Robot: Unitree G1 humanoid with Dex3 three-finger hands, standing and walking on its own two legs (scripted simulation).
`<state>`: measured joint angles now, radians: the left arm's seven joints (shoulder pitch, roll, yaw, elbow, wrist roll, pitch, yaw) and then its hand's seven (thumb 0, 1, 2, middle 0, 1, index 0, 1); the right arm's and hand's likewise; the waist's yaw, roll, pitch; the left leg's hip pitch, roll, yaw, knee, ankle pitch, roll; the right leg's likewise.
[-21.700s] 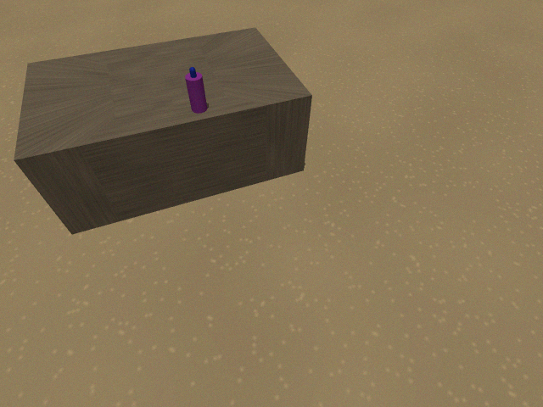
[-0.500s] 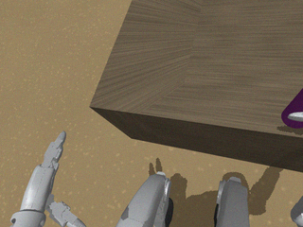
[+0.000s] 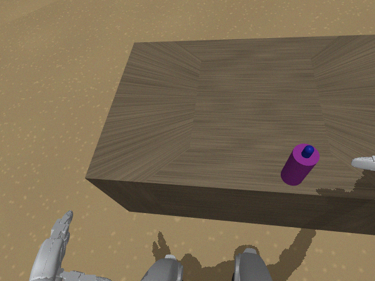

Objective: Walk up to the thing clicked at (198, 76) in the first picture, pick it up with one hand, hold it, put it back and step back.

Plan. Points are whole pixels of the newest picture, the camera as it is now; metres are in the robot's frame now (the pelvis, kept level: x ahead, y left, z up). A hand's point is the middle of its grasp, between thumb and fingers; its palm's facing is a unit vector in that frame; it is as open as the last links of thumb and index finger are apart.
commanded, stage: home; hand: right
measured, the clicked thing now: (299, 163) +0.44 -0.24 -0.15
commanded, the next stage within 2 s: none
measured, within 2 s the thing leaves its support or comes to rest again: neither
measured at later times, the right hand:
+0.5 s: hand (322, 220) +0.26 -0.22 -0.02, palm faces +0.24 +0.94 -0.25, open 17.3 cm
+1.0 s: hand (290, 264) +0.18 -0.15 -0.02, palm faces +0.17 +0.95 -0.27, open 17.5 cm
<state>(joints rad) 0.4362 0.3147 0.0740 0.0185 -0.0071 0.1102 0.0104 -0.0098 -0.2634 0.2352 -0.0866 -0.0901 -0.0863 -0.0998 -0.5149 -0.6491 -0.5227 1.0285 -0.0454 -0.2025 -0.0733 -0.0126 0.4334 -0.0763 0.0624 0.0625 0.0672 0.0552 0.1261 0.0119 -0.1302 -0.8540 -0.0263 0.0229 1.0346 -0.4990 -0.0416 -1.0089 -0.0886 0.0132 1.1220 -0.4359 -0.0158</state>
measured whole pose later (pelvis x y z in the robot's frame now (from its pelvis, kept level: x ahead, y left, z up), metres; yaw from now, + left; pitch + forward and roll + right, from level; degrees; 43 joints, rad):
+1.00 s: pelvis +0.01 +0.04 +0.04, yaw -3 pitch +6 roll +1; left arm 0.27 0.22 -0.01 0.49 -0.04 0.01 0.13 0.01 0.90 0.90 -0.20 -0.29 -0.20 -0.30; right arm 0.41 -0.20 0.01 0.16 0.03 0.08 -0.14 -0.01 0.56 -0.04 0.06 0.05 0.06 0.05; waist 0.02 -0.03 -0.06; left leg -0.49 0.00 0.03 0.87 -0.48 0.00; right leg -0.61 -0.06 0.01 0.87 -0.36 0.03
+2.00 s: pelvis +0.02 +0.03 +0.09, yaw -3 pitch -4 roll +0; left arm 0.13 0.34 0.00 1.12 0.02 0.02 0.01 0.00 0.90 0.90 -0.20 -0.30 -0.20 -0.30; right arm 0.16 -0.33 0.01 1.11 -0.02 0.00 -0.03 0.00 0.55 -0.04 0.06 0.05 0.06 0.04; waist 0.01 -0.04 0.04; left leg -0.05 0.01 0.02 0.35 -0.24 -0.01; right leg -0.15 -0.04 -0.02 0.35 -0.14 0.03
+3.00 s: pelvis +0.03 +0.03 +0.09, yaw -2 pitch -3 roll +0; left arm 0.10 0.34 0.00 1.16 0.01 0.00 -0.01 0.00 0.90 0.90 -0.20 -0.30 -0.20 -0.30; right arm 0.15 -0.35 0.02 1.12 -0.01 0.00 -0.01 0.00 0.40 -0.19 0.13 0.16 0.13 0.15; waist 0.00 -0.01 0.06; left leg -0.04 0.02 0.01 0.32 -0.23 -0.02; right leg -0.15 -0.03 -0.04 0.33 -0.14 0.02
